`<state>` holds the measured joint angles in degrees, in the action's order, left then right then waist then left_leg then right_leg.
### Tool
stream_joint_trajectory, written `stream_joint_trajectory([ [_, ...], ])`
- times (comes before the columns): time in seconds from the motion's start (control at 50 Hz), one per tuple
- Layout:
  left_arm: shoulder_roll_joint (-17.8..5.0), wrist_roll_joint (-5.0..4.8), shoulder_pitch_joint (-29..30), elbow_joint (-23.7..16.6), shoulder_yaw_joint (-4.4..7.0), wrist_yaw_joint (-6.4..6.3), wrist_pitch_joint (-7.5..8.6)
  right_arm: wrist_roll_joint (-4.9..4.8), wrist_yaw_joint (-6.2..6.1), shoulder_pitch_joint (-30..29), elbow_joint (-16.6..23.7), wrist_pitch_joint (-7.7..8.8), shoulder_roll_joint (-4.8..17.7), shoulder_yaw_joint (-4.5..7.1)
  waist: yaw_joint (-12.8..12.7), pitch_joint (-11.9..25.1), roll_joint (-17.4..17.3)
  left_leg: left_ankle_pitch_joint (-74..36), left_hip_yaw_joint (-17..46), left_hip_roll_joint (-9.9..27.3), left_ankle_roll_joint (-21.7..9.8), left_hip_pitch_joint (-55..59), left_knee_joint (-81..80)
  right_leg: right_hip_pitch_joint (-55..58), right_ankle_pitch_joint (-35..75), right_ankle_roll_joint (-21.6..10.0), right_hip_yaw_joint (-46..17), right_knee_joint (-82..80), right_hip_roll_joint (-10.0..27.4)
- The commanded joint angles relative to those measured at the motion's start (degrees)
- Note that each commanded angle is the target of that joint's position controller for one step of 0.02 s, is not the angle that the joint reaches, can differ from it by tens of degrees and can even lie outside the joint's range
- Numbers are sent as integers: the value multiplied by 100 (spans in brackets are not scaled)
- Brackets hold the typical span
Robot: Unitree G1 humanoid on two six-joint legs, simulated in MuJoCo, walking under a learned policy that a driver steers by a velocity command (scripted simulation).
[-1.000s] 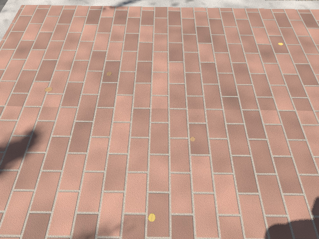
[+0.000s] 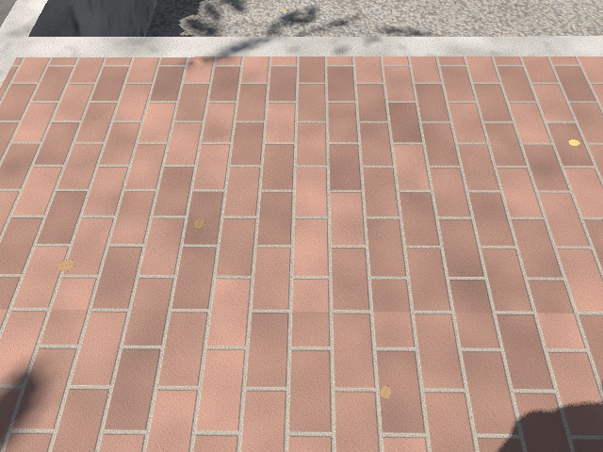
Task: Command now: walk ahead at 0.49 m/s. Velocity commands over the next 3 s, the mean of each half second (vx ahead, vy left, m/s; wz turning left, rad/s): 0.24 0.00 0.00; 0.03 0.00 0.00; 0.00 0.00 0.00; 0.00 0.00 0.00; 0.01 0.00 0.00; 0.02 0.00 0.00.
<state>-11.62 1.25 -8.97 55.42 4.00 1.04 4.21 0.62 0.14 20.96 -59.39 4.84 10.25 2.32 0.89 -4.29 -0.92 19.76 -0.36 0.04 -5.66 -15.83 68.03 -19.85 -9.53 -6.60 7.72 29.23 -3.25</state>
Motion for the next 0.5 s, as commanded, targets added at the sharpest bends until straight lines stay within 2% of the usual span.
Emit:
stream_joint_trajectory([
  [0.02,-209,-50,-605,66,-9,-51,121,136,66,328,266,-51,280,86,74,244,211,-494,306,554,20,-1243,40,971,-129,-568,-2151,-2081,1675],
  [0.04,-205,-47,-794,147,-27,-74,168,151,93,344,262,-111,219,88,110,234,243,-510,253,562,76,-1158,-94,893,226,-560,-1958,-2113,1608],
  [0.08,-353,-60,-1038,236,-33,-105,243,156,97,185,309,-199,202,96,184,86,210,-564,87,553,219,-1276,-378,838,1854,-587,-1495,-2052,1558],
  [0.14,-436,-42,-1283,309,-76,-104,241,130,69,-349,478,-261,218,77,159,50,337,-1000,-161,510,379,-1491,-1120,966,3799,-479,-844,-1799,1358],
  [0.18,-387,-51,-1356,328,-131,-112,199,71,61,-739,580,-259,177,28,74,88,495,-1363,-324,408,408,-1324,-1888,1016,4232,-311,-545,-1668,1170],
  [0.24,-385,-52,-1648,436,-180,-152,150,21,17,-1133,633,-253,153,-32,-135,217,623,-1761,-487,212,365,-1090,-2685,1420,4458,-199,-456,-1463,1171],
  [0.3,-362,-5,-1721,523,-207,-206,87,40,-60,-1174,594,-211,243,-33,-178,245,685,-1505,-440,111,252,-889,-3128,1812,4451,-287,-571,-1102,1348],
  [0.34,-382,-1,-1613,542,-203,-247,55,57,-114,-891,467,-153,321,2,-62,258,664,-1224,-400,10,123,-535,-3590,1972,4484,-289,-731,-655,1450],
  [0.36,-399,-33,-1508,548,-197,-264,42,73,-143,-502,310,-95,327,22,144,339,510,-1595,-396,-38,62,-67,-4208,1981,4335,-178,-722,-200,1362],
  [0.38,-395,-69,-1582,556,-200,-269,45,121,-166,-76,171,0,496,63,278,599,192,-3198,-85,294,6,716,-4608,1732,3531,23,-657,400,1146],
  [0.4,-258,-129,-1855,472,-240,-302,46,196,-173,442,93,68,895,138,215,1196,-334,-6023,772,1360,-266,1857,-4109,1036,1234,198,-460,1353,814],
  [0.42,182,-336,-2595,701,-305,-294,-87,86,-173,422,68,3,810,105,60,1837,-1196,-7272,1845,2366,-1374,2337,-4151,466,-2263,337,-420,2438,95],
  [0.44,-121,-187,-2255,730,-226,-315,-228,-48,-130,190,139,-50,553,20,57,1628,-685,-6063,1916,2272,-1453,1824,-4484,290,-2958,369,-813,2753,158],
  [0.46,-139,-38,-1782,630,-197,-290,-282,-47,-139,-176,182,-89,472,-15,5,998,-496,-4911,1675,2013,-1296,1226,-4808,98,-2802,411,-911,2867,211],
  [0.48,-45,28,-1528,611,-203,-256,-321,-2,-172,-452,218,-130,367,-70,-121,681,-261,-3994,1441,1771,-1059,765,-5092,128,-2442,457,-986,2661,329],
  [0.5,8,39,-1404,610,-207,-236,-372,18,-224,-611,233,-154,306,-105,-232,461,-283,-3513,1174,1564,-854,373,-5307,285,-2135,516,-1001,2319,432],
])
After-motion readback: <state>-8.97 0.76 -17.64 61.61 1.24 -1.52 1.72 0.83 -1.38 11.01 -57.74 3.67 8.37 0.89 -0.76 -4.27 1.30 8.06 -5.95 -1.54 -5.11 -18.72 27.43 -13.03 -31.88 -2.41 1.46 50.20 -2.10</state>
